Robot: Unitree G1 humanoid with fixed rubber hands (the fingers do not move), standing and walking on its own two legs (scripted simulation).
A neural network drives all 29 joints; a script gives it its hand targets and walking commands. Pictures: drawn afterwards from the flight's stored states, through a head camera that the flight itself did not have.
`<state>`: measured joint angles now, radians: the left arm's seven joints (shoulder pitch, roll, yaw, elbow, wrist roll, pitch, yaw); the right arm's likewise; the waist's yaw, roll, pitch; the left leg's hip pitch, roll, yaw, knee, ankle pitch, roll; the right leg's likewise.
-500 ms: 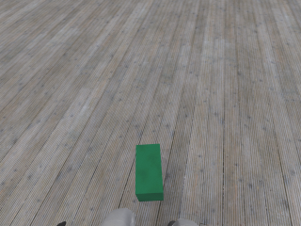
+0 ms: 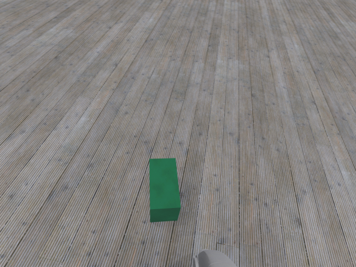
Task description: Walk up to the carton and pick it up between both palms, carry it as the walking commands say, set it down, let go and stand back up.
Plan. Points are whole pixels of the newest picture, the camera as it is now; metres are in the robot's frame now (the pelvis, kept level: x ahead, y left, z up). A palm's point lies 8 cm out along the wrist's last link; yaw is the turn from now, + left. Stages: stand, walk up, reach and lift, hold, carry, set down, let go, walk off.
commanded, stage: walk up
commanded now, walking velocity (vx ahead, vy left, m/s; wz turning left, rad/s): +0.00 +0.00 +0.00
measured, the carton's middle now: (163, 189) +0.62 +0.01 -0.69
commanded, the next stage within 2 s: stand in 1.82 s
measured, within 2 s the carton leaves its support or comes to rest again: neither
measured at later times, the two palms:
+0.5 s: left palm out of the picture +0.01 +0.29 -0.13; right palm out of the picture -0.03 -0.23 -0.10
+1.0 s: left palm out of the picture -0.01 +0.21 -0.13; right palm out of the picture -0.01 -0.31 -0.15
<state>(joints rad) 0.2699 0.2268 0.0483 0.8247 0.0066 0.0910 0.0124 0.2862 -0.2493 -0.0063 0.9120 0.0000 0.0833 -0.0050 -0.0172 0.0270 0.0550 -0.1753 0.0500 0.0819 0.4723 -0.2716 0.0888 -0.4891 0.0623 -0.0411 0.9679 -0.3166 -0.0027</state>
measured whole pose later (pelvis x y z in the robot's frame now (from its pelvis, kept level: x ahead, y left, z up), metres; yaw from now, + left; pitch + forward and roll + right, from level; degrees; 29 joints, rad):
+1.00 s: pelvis -0.03 -0.05 -0.01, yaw +2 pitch +0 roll +1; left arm 0.31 0.21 0.05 0.96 0.01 -0.01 0.02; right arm 0.35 -0.26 -0.02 0.92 0.00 0.01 0.01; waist -0.01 0.02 0.00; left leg -0.44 0.01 0.09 0.80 -0.28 -0.01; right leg -0.26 -0.06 -0.03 0.52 -0.27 0.00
